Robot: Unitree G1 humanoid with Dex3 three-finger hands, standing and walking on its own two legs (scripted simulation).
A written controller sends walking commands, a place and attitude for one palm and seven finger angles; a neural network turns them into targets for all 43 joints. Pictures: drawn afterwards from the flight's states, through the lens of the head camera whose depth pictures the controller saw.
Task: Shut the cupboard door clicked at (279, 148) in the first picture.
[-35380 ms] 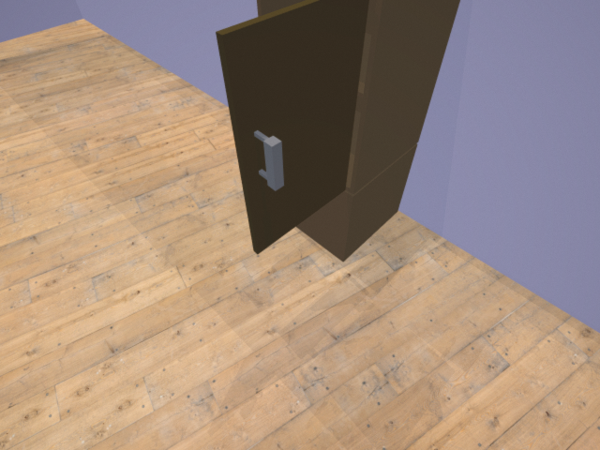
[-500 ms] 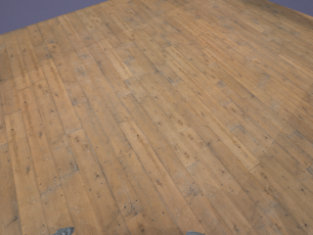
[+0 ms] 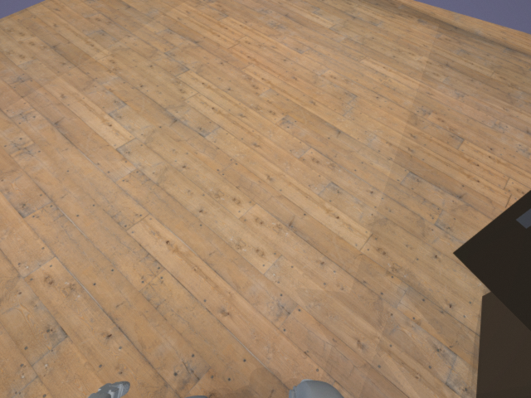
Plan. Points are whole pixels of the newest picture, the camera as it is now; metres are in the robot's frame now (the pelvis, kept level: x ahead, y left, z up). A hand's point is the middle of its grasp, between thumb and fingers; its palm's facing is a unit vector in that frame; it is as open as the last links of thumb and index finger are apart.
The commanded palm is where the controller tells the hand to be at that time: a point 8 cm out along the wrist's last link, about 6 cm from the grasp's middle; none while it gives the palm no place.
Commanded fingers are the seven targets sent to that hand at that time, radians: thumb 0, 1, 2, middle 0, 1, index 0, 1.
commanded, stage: turn to face it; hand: left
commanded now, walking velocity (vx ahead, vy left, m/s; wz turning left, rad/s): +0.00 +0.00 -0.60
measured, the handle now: out of the picture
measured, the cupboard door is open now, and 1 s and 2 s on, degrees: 58 58 58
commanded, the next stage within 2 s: take the last steps up to it in 1.52 s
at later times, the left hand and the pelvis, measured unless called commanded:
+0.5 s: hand (169, 390) +0.15 +0.16 -0.16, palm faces -0.28 -0.94 -0.22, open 7.4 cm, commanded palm none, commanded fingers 0.00 0.90 0.90 -0.20 -0.30 -0.20 -0.30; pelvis +0.01 -0.01 +0.00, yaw -17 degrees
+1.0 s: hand (221, 336) +0.24 +0.08 -0.16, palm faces -0.57 -0.78 -0.27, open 7.4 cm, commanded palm none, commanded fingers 0.00 0.90 0.90 -0.20 -0.30 -0.20 -0.30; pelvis +0.02 -0.02 -0.01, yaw -35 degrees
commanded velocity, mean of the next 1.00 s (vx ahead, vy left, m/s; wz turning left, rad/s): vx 0.00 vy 0.00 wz -0.60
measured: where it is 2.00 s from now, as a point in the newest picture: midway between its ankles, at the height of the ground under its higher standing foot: outside the picture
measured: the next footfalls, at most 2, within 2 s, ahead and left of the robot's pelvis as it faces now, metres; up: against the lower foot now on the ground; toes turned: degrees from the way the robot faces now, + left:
right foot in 0.24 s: +0.02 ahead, -0.15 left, +0.00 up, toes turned -13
left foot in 0.56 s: +0.10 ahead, +0.09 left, +0.00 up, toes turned -16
